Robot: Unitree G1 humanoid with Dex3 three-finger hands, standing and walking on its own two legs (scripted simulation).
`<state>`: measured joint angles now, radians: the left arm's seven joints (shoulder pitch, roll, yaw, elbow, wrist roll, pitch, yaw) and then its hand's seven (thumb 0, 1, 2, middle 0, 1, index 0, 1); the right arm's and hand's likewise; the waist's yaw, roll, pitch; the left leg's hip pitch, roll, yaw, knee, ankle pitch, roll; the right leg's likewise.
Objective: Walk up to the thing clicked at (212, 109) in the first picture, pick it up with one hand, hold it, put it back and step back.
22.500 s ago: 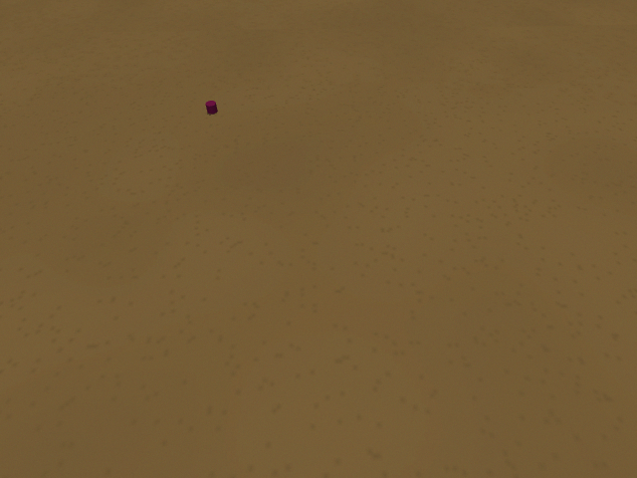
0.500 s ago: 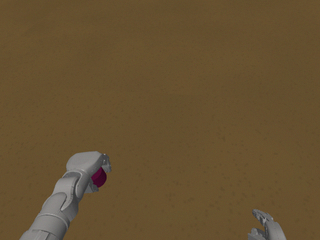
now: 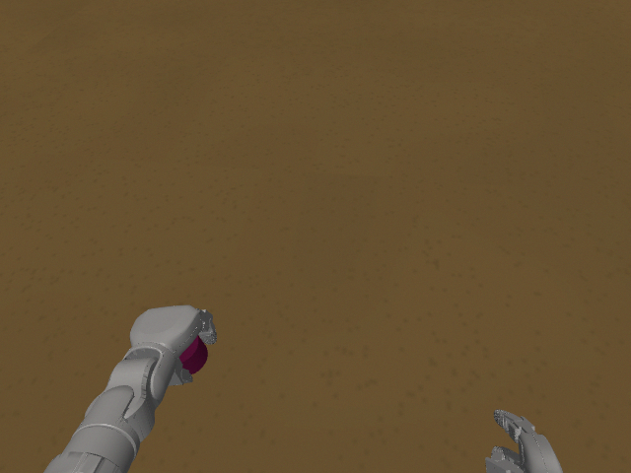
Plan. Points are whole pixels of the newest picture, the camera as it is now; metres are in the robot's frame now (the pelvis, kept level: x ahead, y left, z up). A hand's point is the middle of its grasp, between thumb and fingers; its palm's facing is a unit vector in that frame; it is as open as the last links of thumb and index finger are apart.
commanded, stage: crouch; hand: left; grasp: from above
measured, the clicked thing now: (184, 351) +0.30 +0.23 -0.08
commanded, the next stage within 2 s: lower in 1.74 s
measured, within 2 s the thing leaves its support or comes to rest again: neither
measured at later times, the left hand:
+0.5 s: hand (215, 383) +0.32 +0.23 -0.29, palm faces -0.41 +0.02 -0.91, open 7.4 cm
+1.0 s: hand (236, 406) +0.33 +0.24 -0.49, palm faces -0.44 -0.01 -0.90, open 7.4 cm
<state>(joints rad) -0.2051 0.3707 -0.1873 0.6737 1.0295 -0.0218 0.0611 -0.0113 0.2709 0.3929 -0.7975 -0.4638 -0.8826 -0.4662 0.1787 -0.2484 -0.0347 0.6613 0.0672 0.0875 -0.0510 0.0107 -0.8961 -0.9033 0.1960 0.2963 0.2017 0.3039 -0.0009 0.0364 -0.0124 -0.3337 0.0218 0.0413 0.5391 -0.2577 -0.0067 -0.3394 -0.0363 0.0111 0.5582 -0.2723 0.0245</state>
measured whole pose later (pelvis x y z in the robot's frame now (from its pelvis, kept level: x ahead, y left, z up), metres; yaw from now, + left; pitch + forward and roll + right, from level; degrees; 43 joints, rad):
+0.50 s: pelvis -0.05 +0.01 -0.17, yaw +0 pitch +28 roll -2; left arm -0.56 0.38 -0.08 1.13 1.17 -0.05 0.40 -0.02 0.28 0.29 -0.88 -0.35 -0.97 -0.36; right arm 0.22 -0.26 -0.10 0.75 -0.03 0.01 -0.02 0.01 -0.90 -0.90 0.20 0.30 0.20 0.30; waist -0.10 0.04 -0.20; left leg -1.43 0.04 -0.01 1.51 -0.57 0.00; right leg -1.40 -0.03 0.00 1.49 -0.58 0.04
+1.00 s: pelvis -0.07 +0.00 -0.33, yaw -2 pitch +36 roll -5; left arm -0.73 0.46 0.00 1.26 1.22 -0.10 0.46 -0.02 0.28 0.30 -0.88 -0.35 -0.98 -0.35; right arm 0.12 -0.24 -0.06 0.77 -0.10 -0.08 0.06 0.01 -0.90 -0.90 0.20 0.30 0.20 0.30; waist -0.13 0.02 -0.18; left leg -2.03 0.03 -0.07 2.05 -0.66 -0.01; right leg -1.97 -0.02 -0.02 2.01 -0.67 0.03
